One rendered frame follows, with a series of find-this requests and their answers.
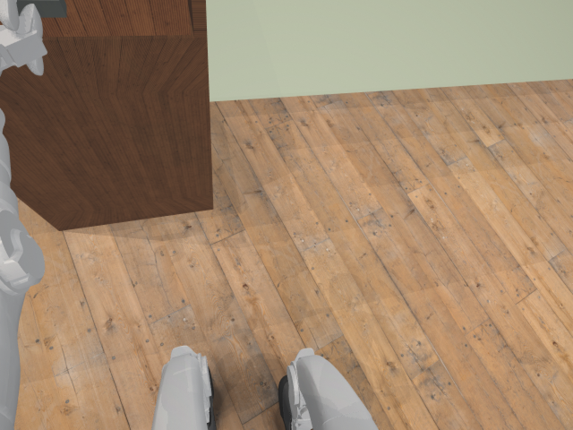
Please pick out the robot left upper arm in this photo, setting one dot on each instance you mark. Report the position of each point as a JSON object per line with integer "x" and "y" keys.
{"x": 22, "y": 265}

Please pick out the right robot shin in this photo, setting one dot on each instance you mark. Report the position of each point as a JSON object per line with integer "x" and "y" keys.
{"x": 300, "y": 416}

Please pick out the handle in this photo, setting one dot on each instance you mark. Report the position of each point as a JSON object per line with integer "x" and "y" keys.
{"x": 46, "y": 8}

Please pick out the cabinet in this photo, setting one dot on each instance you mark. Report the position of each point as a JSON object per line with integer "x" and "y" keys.
{"x": 116, "y": 129}

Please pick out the robot left forearm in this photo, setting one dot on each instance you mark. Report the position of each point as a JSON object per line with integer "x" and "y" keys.
{"x": 8, "y": 199}

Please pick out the drawer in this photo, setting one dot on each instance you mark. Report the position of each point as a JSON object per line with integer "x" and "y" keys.
{"x": 92, "y": 18}

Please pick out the robot right thigh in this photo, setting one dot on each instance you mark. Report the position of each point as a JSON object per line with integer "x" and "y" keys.
{"x": 331, "y": 401}

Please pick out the left robot hand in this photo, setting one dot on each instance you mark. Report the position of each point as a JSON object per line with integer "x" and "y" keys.
{"x": 21, "y": 37}

